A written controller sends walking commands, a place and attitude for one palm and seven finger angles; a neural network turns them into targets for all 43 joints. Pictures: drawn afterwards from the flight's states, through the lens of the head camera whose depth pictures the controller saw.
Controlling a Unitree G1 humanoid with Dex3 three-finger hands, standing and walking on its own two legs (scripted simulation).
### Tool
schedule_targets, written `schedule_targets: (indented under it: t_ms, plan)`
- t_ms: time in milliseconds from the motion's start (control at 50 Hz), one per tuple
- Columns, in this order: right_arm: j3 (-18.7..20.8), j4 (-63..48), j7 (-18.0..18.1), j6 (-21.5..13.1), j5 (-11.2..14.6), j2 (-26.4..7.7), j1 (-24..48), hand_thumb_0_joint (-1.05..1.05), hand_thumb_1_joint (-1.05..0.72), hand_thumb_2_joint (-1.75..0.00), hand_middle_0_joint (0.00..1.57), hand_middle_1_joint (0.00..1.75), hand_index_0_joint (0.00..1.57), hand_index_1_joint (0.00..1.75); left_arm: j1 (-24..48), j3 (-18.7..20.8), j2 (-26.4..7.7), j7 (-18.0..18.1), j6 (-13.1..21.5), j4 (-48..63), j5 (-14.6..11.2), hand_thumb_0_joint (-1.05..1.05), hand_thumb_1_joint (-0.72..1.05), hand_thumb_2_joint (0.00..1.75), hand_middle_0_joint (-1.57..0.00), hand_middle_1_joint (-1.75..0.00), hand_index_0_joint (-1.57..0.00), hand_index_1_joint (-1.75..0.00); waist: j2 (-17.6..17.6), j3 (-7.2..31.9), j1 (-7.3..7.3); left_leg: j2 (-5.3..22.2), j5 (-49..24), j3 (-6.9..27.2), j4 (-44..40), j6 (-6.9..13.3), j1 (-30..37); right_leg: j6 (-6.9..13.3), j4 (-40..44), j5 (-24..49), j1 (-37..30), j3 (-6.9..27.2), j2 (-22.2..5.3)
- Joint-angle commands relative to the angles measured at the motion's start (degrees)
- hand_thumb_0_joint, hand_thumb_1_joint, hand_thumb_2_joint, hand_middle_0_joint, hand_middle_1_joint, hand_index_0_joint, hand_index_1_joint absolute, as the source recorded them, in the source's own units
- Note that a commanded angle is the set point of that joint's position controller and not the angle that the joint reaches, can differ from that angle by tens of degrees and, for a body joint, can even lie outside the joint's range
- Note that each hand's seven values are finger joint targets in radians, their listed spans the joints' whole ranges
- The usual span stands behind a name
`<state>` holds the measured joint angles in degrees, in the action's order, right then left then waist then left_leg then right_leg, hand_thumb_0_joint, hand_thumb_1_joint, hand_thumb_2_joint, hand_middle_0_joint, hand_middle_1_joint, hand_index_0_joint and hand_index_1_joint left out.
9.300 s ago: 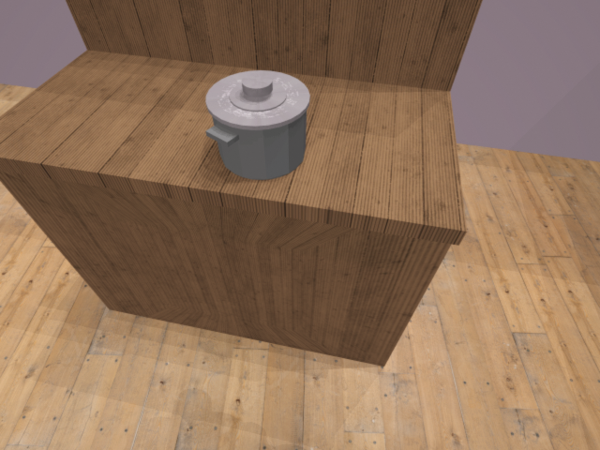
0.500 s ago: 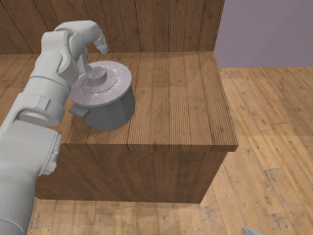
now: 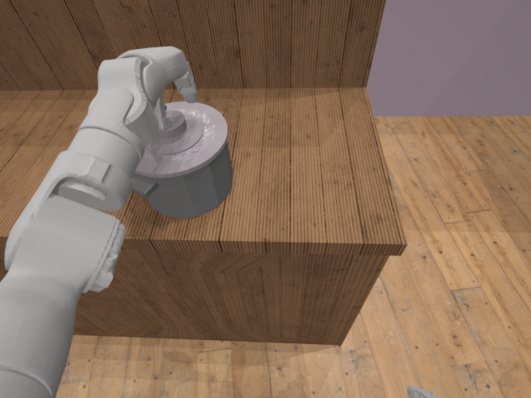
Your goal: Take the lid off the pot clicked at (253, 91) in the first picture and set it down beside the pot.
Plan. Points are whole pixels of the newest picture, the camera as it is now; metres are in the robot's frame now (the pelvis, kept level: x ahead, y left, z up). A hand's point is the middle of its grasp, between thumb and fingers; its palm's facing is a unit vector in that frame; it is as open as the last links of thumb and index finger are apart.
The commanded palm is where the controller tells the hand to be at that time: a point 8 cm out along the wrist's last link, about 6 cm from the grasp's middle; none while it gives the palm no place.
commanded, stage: lower the open fingers around the knob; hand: left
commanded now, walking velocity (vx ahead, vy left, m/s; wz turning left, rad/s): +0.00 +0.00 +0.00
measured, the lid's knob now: (169, 124) +0.52 +0.14 +0.14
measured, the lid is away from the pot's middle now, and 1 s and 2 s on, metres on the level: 0.00 0.00 0.01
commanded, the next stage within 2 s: close the fingers and squeeze the knob in 0.78 s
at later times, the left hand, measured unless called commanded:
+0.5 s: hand (169, 122) +0.49 +0.13 +0.17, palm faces -0.36 -0.04 -0.93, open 9.9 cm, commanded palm +0.48 +0.13 +0.22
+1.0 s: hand (163, 125) +0.48 +0.14 +0.17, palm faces -0.36 -0.05 -0.93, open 10.0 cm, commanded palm +0.47 +0.14 +0.23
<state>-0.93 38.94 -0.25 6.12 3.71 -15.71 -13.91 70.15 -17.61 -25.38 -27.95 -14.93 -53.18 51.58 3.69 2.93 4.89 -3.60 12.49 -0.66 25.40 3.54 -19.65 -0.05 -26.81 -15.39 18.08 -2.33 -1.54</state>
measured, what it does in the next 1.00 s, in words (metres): stands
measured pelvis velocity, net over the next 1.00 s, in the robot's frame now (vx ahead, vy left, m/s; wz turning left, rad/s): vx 0.00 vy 0.00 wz -0.01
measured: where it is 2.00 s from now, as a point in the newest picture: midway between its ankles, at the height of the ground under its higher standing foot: outside the picture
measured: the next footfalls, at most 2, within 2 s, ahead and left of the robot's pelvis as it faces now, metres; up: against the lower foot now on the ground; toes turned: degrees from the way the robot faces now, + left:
none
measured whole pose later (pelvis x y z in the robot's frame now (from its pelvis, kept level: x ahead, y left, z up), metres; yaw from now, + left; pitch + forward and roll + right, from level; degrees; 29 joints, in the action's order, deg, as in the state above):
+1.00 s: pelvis +0.00 +0.00 +0.00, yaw +0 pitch +7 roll +0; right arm -0.5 38.5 0.0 6.0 3.6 -15.6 -14.4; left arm 65.5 -16.1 -25.5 -26.8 -13.1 -52.8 51.2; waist 3.4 3.1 4.9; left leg -3.3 13.0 -0.9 25.7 3.6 -19.5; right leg -0.1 -26.4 -15.4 17.8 -1.9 -1.2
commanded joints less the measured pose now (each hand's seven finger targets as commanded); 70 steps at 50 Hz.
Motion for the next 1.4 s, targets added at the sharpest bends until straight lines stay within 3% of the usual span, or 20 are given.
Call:
schedule_targets:
  t_ms: [0,80,140,180,220,280,340,380,420,480,640,700,860,880,920,1080,1100,1280,1320,1380]
  plan:
    - [2.8,-6.2,0.9,-2.3,-0.6,-8.3,-0.9,0.0,-0.9,-0.9,0.2,0.3,0.2,0.3,31.6,8.9,-17.1,2.9,0.6,8.9,1.7,0.0,-0.33,1.56,-0.86,-0.08,-0.86,-0.08,-6.1,25.0,0.14,0.0,-19.9,3.9,0.5,1.0,16.4,2.1,1.7,21.7,-4.6,0.6,2.5]
    - [2.9,-6.6,1.1,-2.2,-0.2,-8.3,-0.8,0.0,-0.9,-0.9,0.2,0.3,0.2,0.3,30.2,3.9,-11.0,2.9,0.8,7.3,0.9,0.0,-0.33,1.56,-0.86,-0.08,-0.86,-0.08,-4.6,21.9,0.89,0.2,-18.7,3.0,-0.1,1.0,15.1,2.2,2.2,21.1,-2.8,0.4,2.1]
    - [3.0,-6.7,1.1,-2.7,-0.5,-8.4,-1.7,0.0,-0.9,-0.9,0.2,0.3,0.2,0.3,31.2,8.3,-16.8,3.2,1.5,8.4,2.1,0.0,-0.33,1.56,-0.86,-0.08,-0.86,-0.08,-5.5,24.7,0.3,0.2,-19.2,3.3,0.1,1.3,16.0,2.0,1.9,22.0,-4.8,0.8,2.4]
    - [3.2,-6.3,1.1,-2.5,-0.3,-8.4,-2.3,0.0,-0.9,-0.9,0.2,0.3,0.2,0.3,27.5,3.9,-10.4,2.9,1.4,5.3,0.8,0.0,-0.33,1.56,-0.86,-0.08,-0.86,-0.08,-5.6,21.5,1.26,0.3,-20.1,3.1,0.2,1.3,15.3,2.1,2.5,21.7,-2.5,0.3,2.4]
    - [3.2,-6.1,1.1,-2.3,-0.3,-8.7,-2.2,0.0,-0.9,-0.9,0.2,0.3,0.2,0.3,29.0,5.6,-13.2,2.9,1.5,6.9,1.4,0.0,-0.33,1.56,-0.86,-0.08,-0.86,-0.08,-6.1,21.7,1.09,0.4,-18.3,2.9,0.0,1.3,15.6,1.9,2.5,20.9,-2.4,0.4,2.6]
    - [3.7,-6.4,1.0,-2.5,-0.4,-8.3,-2.1,0.0,-0.9,-0.9,0.2,0.3,0.2,0.3,29.1,2.0,-8.1,2.8,2.0,9.8,0.1,0.0,-0.33,1.56,-0.86,-0.08,-0.86,-0.08,-2.4,23.0,1.66,0.5,-22.6,3.6,0.9,1.2,18.7,2.1,2.4,21.2,-0.4,0.3,2.5]
    - [3.3,-5.3,1.2,-2.1,-0.1,-8.9,-2.9,0.0,-0.9,-0.9,0.2,0.3,0.2,0.3,27.5,5.5,-12.8,3.0,1.3,4.0,0.9,0.0,-0.33,1.56,-0.86,-0.08,-0.86,-0.08,-7.5,20.1,1.53,0.2,-15.5,2.7,-0.2,1.3,14.0,1.9,2.5,19.7,-1.8,0.3,2.8]
    - [3.8,-5.6,1.1,-2.3,-0.2,-8.6,-2.2,0.0,-0.9,-0.9,0.2,0.3,0.2,0.3,28.4,2.3,-8.1,3.0,1.7,7.6,-0.3,0.0,-0.33,1.56,-0.86,-0.08,-0.86,-0.08,-4.4,22.0,1.84,0.3,-18.8,2.8,0.8,1.4,16.6,2.1,2.4,20.8,-0.8,0.3,2.5]
    - [3.6,-5.2,1.1,-2.2,-0.5,-8.8,-2.9,0.0,-0.9,-0.9,0.2,0.3,0.2,0.3,29.2,6.4,-13.5,3.4,2.0,7.3,1.1,0.0,-0.33,1.56,-0.86,-0.08,-0.86,-0.08,-5.2,23.6,1.43,0.5,-20.0,3.4,1.0,1.2,17.1,2.0,1.9,21.4,-1.6,0.5,2.9]
    - [3.9,-5.5,1.0,-2.3,-0.4,-8.4,-2.6,0.0,-0.9,-0.9,0.2,0.3,0.2,0.3,29.4,3.2,-9.4,3.4,2.3,9.0,0.4,0.0,-0.33,1.56,-0.86,-0.08,-0.86,-0.08,-2.5,24.3,1.93,0.7,-24.0,3.6,1.8,1.2,19.2,2.1,2.0,22.3,-0.2,0.3,2.7]
    - [3.1,-5.7,1.0,-2.0,-0.1,-8.5,-2.1,0.0,-0.9,-0.9,0.2,0.3,0.2,0.3,27.1,5.9,-13.4,3.3,1.8,5.4,1.3,0.0,-0.33,1.56,-0.86,-0.08,-0.86,-0.08,-6.2,21.2,1.24,0.4,-20.5,2.9,0.9,1.1,15.1,1.9,2.0,22.6,-2.0,0.3,2.7]
    - [3.8,-6.6,0.6,-2.5,-0.7,-7.9,-1.5,0.0,-0.9,-0.9,0.2,0.3,0.2,0.3,30.0,5.6,-12.3,3.4,2.7,14.6,0.9,0.0,-0.33,1.56,-0.86,-0.08,-0.86,-0.08,-1.9,27.5,0.75,0.9,-28.7,4.4,2.3,1.0,21.6,1.9,1.2,23.8,-1.4,0.7,2.8]
    - [3.2,-6.6,0.6,-1.8,-0.2,-7.8,-0.9,0.0,-0.9,-0.9,0.2,0.3,0.2,0.3,25.9,4.2,-10.5,2.9,1.5,10.0,0.8,0.0,-0.33,1.56,-0.86,-0.08,-0.86,-0.08,-5.7,22.0,1.22,0.5,-24.3,3.4,1.7,1.3,18.2,1.8,2.2,22.7,-0.9,0.2,2.9]
    - [3.4,-6.4,0.6,-1.5,-0.2,-8.3,-0.9,0.0,-0.9,-0.9,0.2,0.3,0.2,0.3,26.8,4.6,-10.8,2.9,1.6,11.6,-0.3,0.0,-0.11,1.01,-0.52,-0.7,-0.52,-0.7,-4.5,22.3,1.23,0.7,-25.0,3.5,1.6,1.2,18.3,2.0,2.2,23.1,-1.1,0.1,2.6]
    - [3.1,-6.3,0.9,-1.7,-0.3,-8.3,-1.1,0.0,-0.9,-0.9,0.2,0.3,0.2,0.3,27.0,7.9,-15.2,3.1,1.6,9.8,0.6,0.0,-0.09,1.01,-0.52,-0.73,-0.52,-0.73,-6.4,23.0,0.61,0.2,-21.2,3.3,1.0,1.3,16.7,1.9,2.1,22.9,-3.5,0.4,2.7]
    - [3.3,-6.3,1.3,-1.7,-0.2,-8.2,-0.4,0.0,-0.9,-0.9,0.2,0.3,0.2,0.3,30.1,3.6,-10.1,3.1,2.0,10.8,-0.2,0.0,-0.02,1.01,-0.53,-0.85,-0.53,-0.85,-3.6,21.7,1.6,0.2,-18.1,3.3,0.7,1.1,17.3,2.4,2.7,19.6,-0.6,0.1,2.5]
    - [3.2,-6.0,1.4,-1.9,-0.4,-8.2,-1.0,0.0,-0.9,-0.9,0.2,0.3,0.2,0.3,30.5,6.1,-13.5,3.4,2.2,10.5,0.7,0.0,-0.01,1.01,-0.53,-0.87,-0.53,-0.87,-3.7,23.3,1.22,0.3,-18.5,3.7,0.8,1.0,17.7,2.3,2.2,19.8,-1.4,0.4,2.7]
    - [3.3,-5.7,1.7,-2.3,-0.3,-8.5,-1.9,0.0,-0.9,-0.9,0.2,0.3,0.2,0.3,31.4,3.8,-11.1,3.7,2.7,8.1,0.6,0.0,0.09,0.98,-0.57,-0.96,-0.57,-0.96,-3.2,22.5,1.85,0.3,-17.4,3.5,0.5,1.1,16.8,2.5,2.8,19.4,-0.7,0.2,2.6]
    - [3.2,-5.2,1.8,-2.3,-0.5,-8.8,-3.0,0.0,-0.9,-0.9,0.2,0.3,0.2,0.3,29.0,7.7,-15.8,3.7,2.5,4.3,1.8,0.0,0.11,0.97,-0.58,-0.97,-0.58,-0.97,-5.1,22.4,1.27,0.2,-16.1,3.2,0.4,1.2,15.2,2.3,2.7,20.0,-2.2,0.5,2.9]
    - [3.6,-6.0,1.7,-2.6,-0.5,-8.5,-2.6,0.0,-0.9,-0.9,0.2,0.3,0.2,0.3,29.3,5.2,-12.6,3.5,3.2,7.6,0.8,0.0,0.15,0.95,-0.6,-0.99,-0.6,-0.99,-3.4,23.8,1.4,0.4,-20.2,3.2,0.9,1.3,16.8,2.3,2.7,22.0,-2.3,0.5,2.6]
